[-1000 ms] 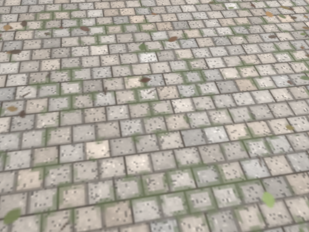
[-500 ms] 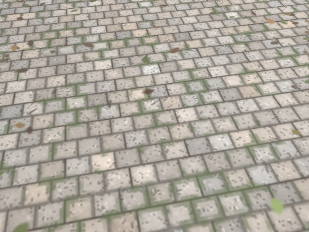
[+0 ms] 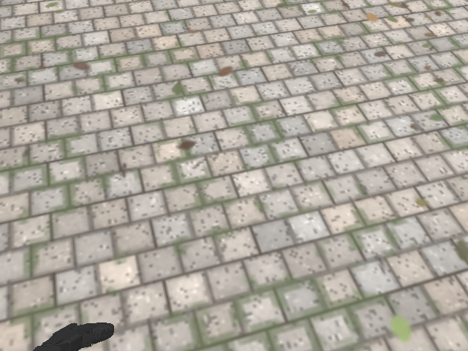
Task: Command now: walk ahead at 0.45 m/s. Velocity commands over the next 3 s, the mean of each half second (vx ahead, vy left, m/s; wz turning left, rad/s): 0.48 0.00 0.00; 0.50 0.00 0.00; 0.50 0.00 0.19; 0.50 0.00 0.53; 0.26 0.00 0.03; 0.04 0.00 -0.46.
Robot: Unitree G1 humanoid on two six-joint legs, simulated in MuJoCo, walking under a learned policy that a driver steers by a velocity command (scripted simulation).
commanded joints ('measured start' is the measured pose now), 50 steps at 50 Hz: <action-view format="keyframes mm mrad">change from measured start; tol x32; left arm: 1 -133 72 9 -104 -3 -20 -12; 7 420 257 73 47 23 -8 8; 34 471 44 -17 167 21 -14 32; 50 -16 64 -2 41 18 -11 20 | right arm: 1 3 -191 -44 -32 11 -5 -6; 27 -536 -99 -15 -289 3 -29 46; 34 -5 -287 -87 -166 -8 -22 37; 50 -118 -198 -53 -111 -1 -26 9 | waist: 1 41 135 108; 7 221 -245 -440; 11 121 -34 -42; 29 163 -26 39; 34 9 306 -473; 50 48 78 32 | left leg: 1 -82 267 -119 -55 361 145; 5 -192 191 -25 444 800 69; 7 -715 -48 -114 1055 -255 5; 8 -823 18 -145 1142 -214 22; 22 -726 126 -22 463 458 -30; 29 -722 79 -22 308 299 29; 32 -204 49 4 313 281 112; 34 355 421 -756 151 71 342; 39 -208 245 -291 -4 221 206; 50 -214 186 -63 -91 324 180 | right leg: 1 24 17 -6 -66 16 -33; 5 598 53 -18 -64 -43 -135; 7 1046 -342 779 -295 -447 -328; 15 385 -146 211 -499 -79 -236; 31 692 -166 64 -178 485 -139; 35 -140 61 141 739 -517 -36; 50 -17 -42 17 2 159 13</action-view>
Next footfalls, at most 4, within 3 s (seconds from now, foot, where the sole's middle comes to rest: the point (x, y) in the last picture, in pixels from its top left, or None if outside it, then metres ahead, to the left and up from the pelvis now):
0.10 right None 0.24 -0.14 -0.78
0.64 left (179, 325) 0.56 0.10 -0.78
1.18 right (247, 228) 0.86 -0.14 -0.78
1.72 left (165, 172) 1.13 0.13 -0.78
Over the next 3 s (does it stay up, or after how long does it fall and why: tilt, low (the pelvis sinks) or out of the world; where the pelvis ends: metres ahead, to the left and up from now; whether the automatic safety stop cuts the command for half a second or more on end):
stays up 1.35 0.12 0.00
